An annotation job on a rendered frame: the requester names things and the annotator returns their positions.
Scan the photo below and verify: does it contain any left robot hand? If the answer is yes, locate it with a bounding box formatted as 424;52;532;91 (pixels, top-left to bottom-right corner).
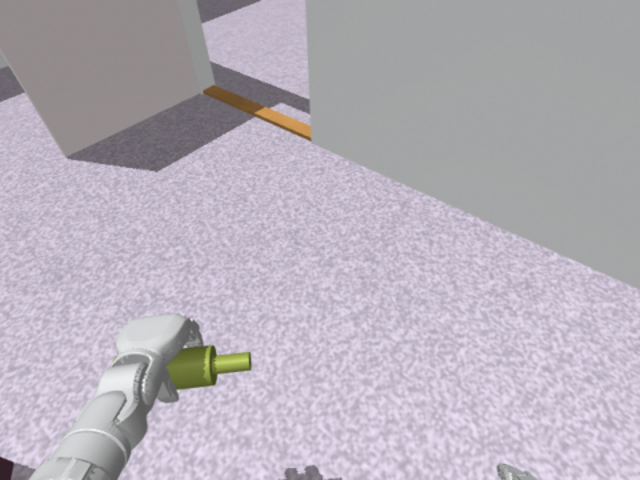
116;313;204;403

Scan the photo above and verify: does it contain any bottle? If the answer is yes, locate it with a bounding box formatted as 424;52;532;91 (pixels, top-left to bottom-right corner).
111;345;251;390

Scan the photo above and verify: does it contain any right robot hand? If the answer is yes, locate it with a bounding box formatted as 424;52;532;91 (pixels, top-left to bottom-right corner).
497;463;537;480

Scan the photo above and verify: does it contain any left robot arm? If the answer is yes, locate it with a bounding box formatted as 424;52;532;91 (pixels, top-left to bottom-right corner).
29;348;166;480

